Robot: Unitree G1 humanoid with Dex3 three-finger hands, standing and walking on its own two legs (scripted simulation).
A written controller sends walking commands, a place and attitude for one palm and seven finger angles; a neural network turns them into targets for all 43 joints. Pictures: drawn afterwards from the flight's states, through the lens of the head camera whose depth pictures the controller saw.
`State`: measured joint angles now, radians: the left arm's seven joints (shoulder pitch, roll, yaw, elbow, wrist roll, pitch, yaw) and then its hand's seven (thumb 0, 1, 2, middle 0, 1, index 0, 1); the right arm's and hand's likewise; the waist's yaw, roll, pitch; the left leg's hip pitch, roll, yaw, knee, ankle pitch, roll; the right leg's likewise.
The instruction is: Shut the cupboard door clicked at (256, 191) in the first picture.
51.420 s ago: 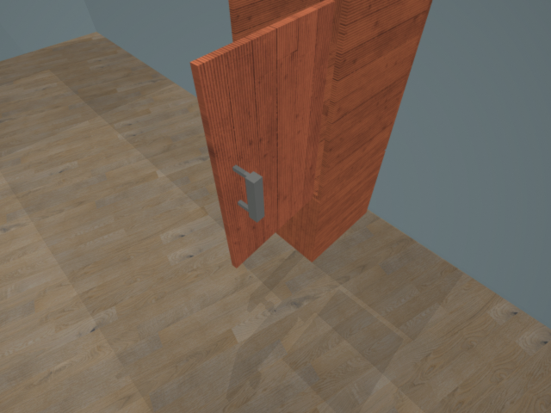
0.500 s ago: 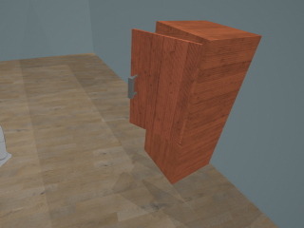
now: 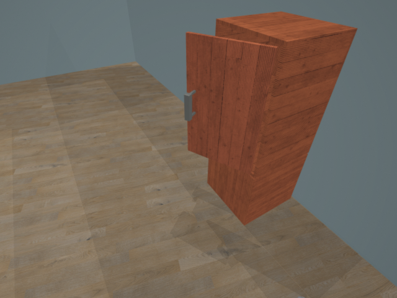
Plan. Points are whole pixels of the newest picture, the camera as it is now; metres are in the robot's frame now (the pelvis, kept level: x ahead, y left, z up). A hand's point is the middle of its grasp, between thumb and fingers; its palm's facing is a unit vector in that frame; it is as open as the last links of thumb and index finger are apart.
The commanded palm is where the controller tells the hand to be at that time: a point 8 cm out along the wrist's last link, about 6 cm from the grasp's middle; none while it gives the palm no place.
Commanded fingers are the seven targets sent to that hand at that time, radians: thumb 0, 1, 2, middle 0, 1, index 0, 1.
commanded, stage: stop stepping back and stand still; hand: left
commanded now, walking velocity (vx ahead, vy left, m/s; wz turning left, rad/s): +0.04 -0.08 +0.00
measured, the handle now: (190, 105) +0.94 +0.11 -0.05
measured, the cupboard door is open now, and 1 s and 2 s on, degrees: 28 28 28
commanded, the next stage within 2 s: let the arm hang, fingers relaxed in 0.34 s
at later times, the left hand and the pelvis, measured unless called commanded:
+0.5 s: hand (36, 206) +0.22 +0.30 +0.14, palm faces +0.35 -0.73 -0.59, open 7.4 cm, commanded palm none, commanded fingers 0.00 0.90 0.90 -0.20 -0.30 -0.20 -0.30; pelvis +0.01 +0.03 -0.01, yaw +3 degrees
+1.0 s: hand out of the picture -0.05 +0.27 -0.17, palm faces +0.09 -0.96 -0.26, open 7.2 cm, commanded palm none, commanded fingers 0.00 0.90 0.90 -0.20 -0.30 -0.20 -0.30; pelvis -0.03 +0.05 +0.00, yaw +4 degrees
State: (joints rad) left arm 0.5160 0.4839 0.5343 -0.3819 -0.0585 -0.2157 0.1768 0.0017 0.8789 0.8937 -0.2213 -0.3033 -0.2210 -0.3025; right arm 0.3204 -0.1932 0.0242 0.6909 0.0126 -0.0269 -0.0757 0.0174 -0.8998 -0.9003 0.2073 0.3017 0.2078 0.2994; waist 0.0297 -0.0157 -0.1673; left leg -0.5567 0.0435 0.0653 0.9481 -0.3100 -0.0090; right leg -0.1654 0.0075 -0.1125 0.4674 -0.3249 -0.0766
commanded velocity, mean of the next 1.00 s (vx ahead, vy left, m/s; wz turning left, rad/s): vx -0.02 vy -0.05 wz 0.00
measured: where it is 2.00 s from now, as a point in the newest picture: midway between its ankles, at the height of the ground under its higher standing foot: outside the picture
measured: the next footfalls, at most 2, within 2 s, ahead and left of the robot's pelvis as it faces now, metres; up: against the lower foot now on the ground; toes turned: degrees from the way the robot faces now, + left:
left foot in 0.14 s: +0.04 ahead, +0.18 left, +0.00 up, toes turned +8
